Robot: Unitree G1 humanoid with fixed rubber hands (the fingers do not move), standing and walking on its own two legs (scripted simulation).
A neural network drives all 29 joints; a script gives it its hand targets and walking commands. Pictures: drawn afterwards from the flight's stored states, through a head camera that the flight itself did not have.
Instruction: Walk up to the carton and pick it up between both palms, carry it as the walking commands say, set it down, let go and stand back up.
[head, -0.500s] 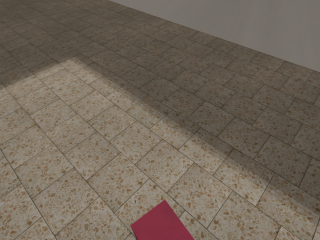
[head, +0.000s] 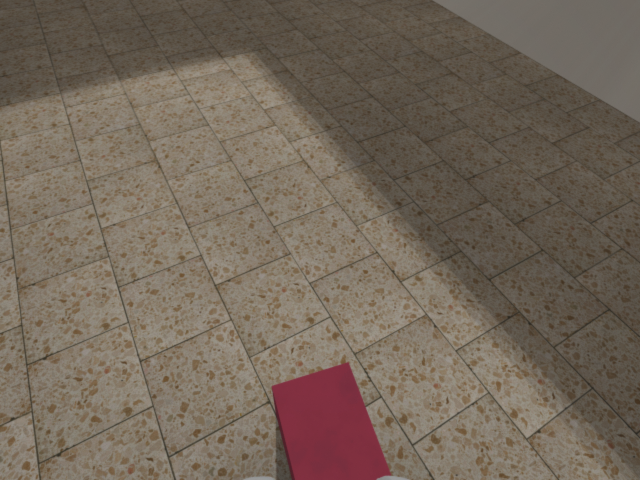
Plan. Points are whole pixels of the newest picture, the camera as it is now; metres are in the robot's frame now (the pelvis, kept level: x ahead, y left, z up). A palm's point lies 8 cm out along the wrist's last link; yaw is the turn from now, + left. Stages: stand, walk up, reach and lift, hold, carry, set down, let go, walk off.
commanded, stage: walk up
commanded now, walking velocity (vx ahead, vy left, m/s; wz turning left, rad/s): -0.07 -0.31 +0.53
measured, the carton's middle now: (324, 439) +0.30 -0.02 -0.62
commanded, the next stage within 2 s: none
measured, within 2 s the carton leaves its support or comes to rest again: neither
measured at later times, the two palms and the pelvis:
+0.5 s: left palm out of the picture -0.02 +0.08 -0.11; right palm out of the picture +0.06 -0.42 -0.13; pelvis -0.05 -0.18 +0.01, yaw +14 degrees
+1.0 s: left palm out of the picture -0.17 +0.05 -0.11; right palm out of the picture -0.03 -0.44 -0.13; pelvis -0.16 -0.22 +0.01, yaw +21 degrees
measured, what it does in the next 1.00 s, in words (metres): steps to the right, turning left: right foot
